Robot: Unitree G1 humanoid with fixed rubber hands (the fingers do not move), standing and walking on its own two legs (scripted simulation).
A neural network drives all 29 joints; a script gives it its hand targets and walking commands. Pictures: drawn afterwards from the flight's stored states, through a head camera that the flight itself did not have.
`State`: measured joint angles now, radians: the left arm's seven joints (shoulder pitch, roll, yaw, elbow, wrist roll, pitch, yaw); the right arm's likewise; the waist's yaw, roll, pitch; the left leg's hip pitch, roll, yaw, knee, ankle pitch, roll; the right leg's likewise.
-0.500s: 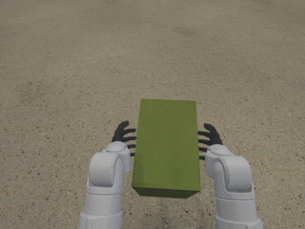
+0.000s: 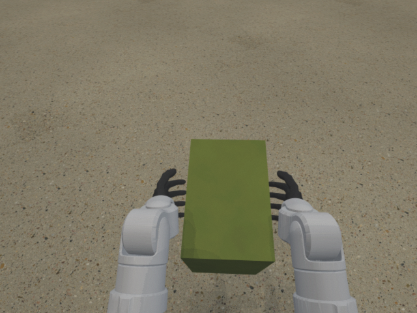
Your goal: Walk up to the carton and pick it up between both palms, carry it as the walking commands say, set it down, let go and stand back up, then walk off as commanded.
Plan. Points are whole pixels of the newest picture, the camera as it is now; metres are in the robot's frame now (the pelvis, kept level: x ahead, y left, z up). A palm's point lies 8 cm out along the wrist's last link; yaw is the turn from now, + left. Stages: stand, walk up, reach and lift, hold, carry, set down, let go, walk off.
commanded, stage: carry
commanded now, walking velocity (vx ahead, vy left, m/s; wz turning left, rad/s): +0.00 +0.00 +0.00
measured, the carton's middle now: (225, 212) +0.34 +0.00 +0.01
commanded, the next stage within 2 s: hold in 1.82 s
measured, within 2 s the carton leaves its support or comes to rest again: neither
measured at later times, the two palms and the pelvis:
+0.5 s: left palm (167, 207) +0.30 +0.10 +0.10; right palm (297, 209) +0.30 -0.12 +0.09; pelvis +0.00 -0.01 +0.00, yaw +0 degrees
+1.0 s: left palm (168, 202) +0.31 +0.10 +0.10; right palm (299, 205) +0.30 -0.13 +0.10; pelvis +0.01 -0.01 +0.00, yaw +0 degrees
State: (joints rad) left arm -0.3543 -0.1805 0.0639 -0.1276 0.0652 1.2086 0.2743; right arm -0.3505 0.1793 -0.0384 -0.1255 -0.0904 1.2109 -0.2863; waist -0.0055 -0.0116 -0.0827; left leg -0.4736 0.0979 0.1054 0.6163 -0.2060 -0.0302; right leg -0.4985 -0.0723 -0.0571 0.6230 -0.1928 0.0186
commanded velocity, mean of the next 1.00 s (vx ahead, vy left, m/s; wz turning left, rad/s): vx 0.00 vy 0.00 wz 0.00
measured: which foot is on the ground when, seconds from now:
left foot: down 0.00-1.00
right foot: down 0.00-1.00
